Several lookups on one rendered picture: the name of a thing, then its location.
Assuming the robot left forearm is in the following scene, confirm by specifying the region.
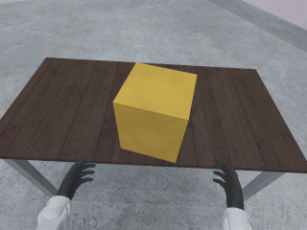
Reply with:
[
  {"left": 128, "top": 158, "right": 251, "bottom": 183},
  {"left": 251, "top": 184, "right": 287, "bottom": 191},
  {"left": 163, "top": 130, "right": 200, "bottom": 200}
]
[{"left": 36, "top": 195, "right": 72, "bottom": 230}]

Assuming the robot left hand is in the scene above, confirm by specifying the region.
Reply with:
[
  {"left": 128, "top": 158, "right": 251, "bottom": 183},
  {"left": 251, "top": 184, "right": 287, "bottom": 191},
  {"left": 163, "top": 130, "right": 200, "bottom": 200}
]
[{"left": 56, "top": 158, "right": 96, "bottom": 200}]

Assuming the robot right hand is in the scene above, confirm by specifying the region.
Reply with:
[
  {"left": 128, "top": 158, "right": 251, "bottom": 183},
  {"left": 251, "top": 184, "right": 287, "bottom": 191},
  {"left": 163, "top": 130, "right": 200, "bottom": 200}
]
[{"left": 212, "top": 159, "right": 245, "bottom": 210}]

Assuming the table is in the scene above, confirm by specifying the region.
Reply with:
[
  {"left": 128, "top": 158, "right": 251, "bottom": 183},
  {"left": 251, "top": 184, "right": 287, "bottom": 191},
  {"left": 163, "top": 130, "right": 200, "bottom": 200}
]
[{"left": 0, "top": 57, "right": 307, "bottom": 201}]

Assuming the robot right forearm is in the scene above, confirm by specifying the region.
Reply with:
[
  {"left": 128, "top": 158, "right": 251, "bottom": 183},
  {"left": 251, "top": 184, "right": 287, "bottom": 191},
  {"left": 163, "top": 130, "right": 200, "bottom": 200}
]
[{"left": 221, "top": 207, "right": 253, "bottom": 230}]

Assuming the carton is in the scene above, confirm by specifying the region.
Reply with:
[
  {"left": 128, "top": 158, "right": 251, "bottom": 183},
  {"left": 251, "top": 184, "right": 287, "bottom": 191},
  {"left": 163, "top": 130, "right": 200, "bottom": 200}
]
[{"left": 112, "top": 62, "right": 197, "bottom": 163}]

